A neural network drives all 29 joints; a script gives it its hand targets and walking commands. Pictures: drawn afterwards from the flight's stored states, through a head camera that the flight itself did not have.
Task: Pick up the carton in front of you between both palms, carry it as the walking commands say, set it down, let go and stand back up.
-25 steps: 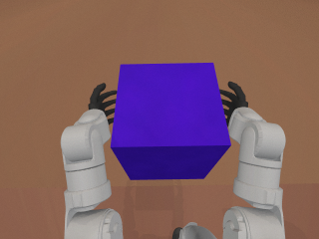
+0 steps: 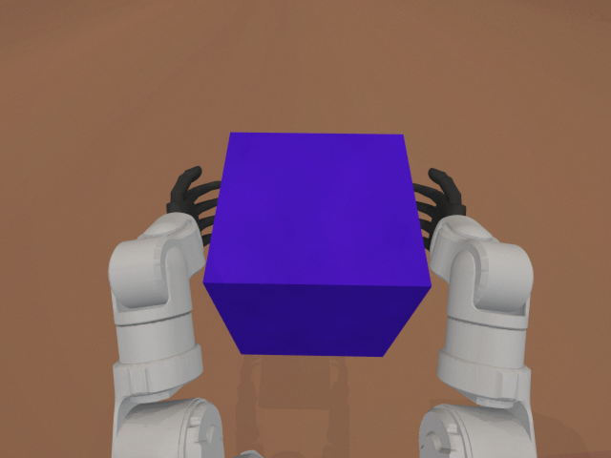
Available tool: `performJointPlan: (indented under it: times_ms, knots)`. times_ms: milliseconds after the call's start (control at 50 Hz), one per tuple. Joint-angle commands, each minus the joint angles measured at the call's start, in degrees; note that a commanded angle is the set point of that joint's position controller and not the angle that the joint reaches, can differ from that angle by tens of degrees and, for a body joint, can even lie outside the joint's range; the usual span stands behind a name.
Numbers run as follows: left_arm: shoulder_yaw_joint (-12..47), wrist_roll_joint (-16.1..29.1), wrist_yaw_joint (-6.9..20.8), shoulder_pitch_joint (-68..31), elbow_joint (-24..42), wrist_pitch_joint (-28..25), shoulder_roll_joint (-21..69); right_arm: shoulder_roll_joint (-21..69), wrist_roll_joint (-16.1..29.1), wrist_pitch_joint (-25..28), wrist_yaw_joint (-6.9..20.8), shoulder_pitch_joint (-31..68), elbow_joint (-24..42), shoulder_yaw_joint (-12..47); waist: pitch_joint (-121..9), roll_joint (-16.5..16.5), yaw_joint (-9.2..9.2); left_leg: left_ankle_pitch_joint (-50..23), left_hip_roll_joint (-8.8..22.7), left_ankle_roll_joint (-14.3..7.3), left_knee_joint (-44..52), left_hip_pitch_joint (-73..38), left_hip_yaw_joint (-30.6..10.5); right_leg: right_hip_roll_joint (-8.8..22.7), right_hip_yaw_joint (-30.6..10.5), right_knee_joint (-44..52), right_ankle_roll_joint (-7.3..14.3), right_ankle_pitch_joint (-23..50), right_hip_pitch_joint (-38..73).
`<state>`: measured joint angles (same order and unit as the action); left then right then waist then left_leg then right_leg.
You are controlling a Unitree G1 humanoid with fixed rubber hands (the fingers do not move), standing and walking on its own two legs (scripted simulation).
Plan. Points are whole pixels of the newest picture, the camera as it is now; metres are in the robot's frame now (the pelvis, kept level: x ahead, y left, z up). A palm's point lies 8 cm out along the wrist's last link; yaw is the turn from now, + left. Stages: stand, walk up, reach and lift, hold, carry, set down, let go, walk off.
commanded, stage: carry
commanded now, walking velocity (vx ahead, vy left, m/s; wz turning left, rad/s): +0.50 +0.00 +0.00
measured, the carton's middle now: (314, 255) +0.36 -0.02 +0.07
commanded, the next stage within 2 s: none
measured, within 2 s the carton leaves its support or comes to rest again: neither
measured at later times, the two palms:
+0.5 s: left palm (206, 93) +0.61 +0.13 +0.17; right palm (390, 79) +0.64 -0.17 +0.16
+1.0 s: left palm (223, 41) +0.90 +0.13 +0.12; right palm (360, 37) +0.89 -0.16 +0.13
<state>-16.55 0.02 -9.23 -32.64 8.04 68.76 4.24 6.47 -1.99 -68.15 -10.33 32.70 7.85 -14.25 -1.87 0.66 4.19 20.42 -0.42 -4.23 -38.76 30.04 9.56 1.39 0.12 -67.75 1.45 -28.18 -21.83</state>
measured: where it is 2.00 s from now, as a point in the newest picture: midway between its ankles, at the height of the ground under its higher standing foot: (297, 198)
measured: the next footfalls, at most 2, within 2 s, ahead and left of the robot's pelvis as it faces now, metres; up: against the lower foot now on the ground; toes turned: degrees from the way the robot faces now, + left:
right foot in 0.32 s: +0.35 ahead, -0.12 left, +0.01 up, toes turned -7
left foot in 0.76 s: +0.64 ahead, +0.07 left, +0.01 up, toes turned +7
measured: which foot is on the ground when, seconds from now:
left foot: down 0.00-0.34, up 0.36-0.74, down 0.76-1.00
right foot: up 0.00-0.30, down 0.32-0.76, up 0.78-1.00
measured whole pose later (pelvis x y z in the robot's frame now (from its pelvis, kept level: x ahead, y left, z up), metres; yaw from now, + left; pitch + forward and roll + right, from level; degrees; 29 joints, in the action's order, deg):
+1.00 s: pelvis +0.60 +0.00 +0.05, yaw -2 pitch +5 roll -2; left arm -10.5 -4.5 -7.6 -15.9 12.6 63.6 9.0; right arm 8.8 -3.4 -62.8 -7.7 15.2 12.4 -10.9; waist -0.7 -0.3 1.2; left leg 10.1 0.6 -4.4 -18.7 13.8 9.4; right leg 3.0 4.0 -51.8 -0.9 -18.1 -31.5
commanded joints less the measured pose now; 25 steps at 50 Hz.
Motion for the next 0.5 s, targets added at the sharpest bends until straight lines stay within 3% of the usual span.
performJointPlan:
  times_ms: [0,20,60,120,160,240,260,280,300,320,340,360,380,400,440,480]
  knots:
    - [30.24,6.67,0.44,-32.10,3.05,-0.44,41.12,44.07,18.59,0.55,3.55,40.29,8.60,38.88,-26.31,0.62,0.27,-22.57,17.93,-9.92,13.32,-39.73,-32.61,0.21,-2.27,-13.87,1.71,3.02,-25.52]
    - [30.30,6.12,0.51,-32.55,2.96,-0.97,42.18,45.63,20.62,1.12,4.19,43.20,10.04,40.06,-26.05,-0.48,-0.77,-18.09,16.82,-7.97,14.99,-36.95,-29.21,1.14,-2.33,-9.64,1.93,5.48,-23.63]
    - [31.77,5.92,0.52,-34.84,4.48,-1.84,43.34,47.13,22.57,2.14,4.84,46.13,10.85,40.76,-26.14,-5.31,-1.02,-13.63,16.58,-7.80,16.76,-35.61,-26.24,1.14,-0.70,-5.34,1.77,5.51,-22.29]
    - [32.94,6.08,-0.10,-36.04,6.53,-2.44,42.02,45.05,22.63,2.40,4.64,44.17,10.52,39.60,-24.56,-6.83,-0.74,-12.55,15.87,-8.54,19.43,-34.94,-20.97,1.84,1.39,6.20,0.72,6.03,-22.68]
    - [33.33,6.23,-0.46,-34.37,6.62,-1.94,40.42,42.67,20.70,1.76,4.00,40.05,8.30,37.74,-23.20,-8.03,-0.62,-12.27,14.71,-7.66,20.48,-32.40,-16.29,2.03,2.98,16.84,0.41,7.84,-18.00]
    - [33.98,7.22,0.02,-32.57,4.74,-0.07,38.80,39.05,15.36,-0.04,2.91,33.61,3.20,33.79,-20.78,-10.20,-1.97,-19.07,13.26,-4.37,19.19,-29.45,-9.87,-1.03,10.53,31.41,0.40,14.31,-6.19]
    - [34.02,7.67,0.32,-32.33,3.67,0.30,38.93,38.44,14.17,-0.42,2.73,33.02,2.44,33.06,-21.21,-10.19,-3.56,-25.17,12.79,-3.10,15.33,-28.78,-8.05,-2.68,12.51,34.47,0.65,15.54,-1.15]
    - [33.95,8.04,0.58,-31.91,2.24,0.56,39.19,38.00,13.07,-0.81,2.55,32.47,1.76,32.37,-22.83,-8.21,-5.82,-31.88,11.33,-1.11,7.77,-27.01,-4.12,-4.79,15.53,39.09,1.00,17.21,7.37]
    - [33.74,8.24,0.73,-31.07,0.41,0.70,39.32,37.65,11.82,-1.15,2.33,31.72,0.94,31.69,-26.37,-4.40,-7.73,-33.13,9.22,1.34,-3.01,-21.39,-1.07,-3.74,13.08,38.62,2.10,14.44,20.06]
    - [33.32,8.12,0.77,-29.92,-0.66,0.68,39.34,37.20,11.03,-1.42,2.11,32.42,0.86,31.13,-29.24,3.55,-10.15,-18.61,5.40,3.97,-17.46,-6.87,-0.64,8.29,-8.91,43.44,5.89,-1.31,31.08]
    - [33.38,8.71,0.71,-31.16,-0.86,0.39,39.92,37.48,10.54,-1.53,1.97,33.04,1.28,30.40,-25.11,17.25,-8.87,7.08,-3.26,4.60,-28.52,11.04,-3.61,18.39,-35.89,52.24,11.53,7.95,34.76]
    - [34.17,9.93,1.05,-34.20,0.42,0.46,41.39,38.38,9.78,-1.38,1.69,35.01,0.46,29.79,-25.81,11.58,-8.14,8.84,-0.80,2.36,-37.57,14.56,-9.53,20.50,-34.65,49.32,14.63,16.92,36.08]
    - [36.23,12.11,1.66,-36.72,2.04,0.05,43.96,39.73,9.17,-1.10,1.66,34.43,0.24,29.28,-25.12,5.97,-8.38,7.08,0.87,1.41,-40.26,15.92,-10.26,19.40,-29.52,46.58,14.96,23.94,33.28]
    - [37.82,14.35,2.39,-40.23,4.59,-0.57,46.32,41.35,9.23,-0.57,1.80,35.08,0.66,29.49,-23.57,1.17,-8.11,4.38,2.66,1.09,-37.57,15.35,-10.57,17.81,-23.54,45.73,13.12,27.49,29.32]
    - [39.90,17.16,3.41,-45.10,7.94,-1.82,49.46,43.86,8.98,0.72,1.75,36.65,1.84,30.16,-23.65,2.75,-7.15,1.12,4.15,1.63,-30.47,13.14,-10.44,15.43,-16.72,47.16,10.00,24.35,26.03]
    - [40.52,18.76,3.86,-45.33,8.97,-2.92,49.76,43.76,9.08,1.90,1.27,37.07,3.69,31.25,-24.34,6.15,-7.52,-0.37,3.66,2.32,-25.45,12.27,-8.65,14.71,-13.08,48.17,10.27,25.70,25.55]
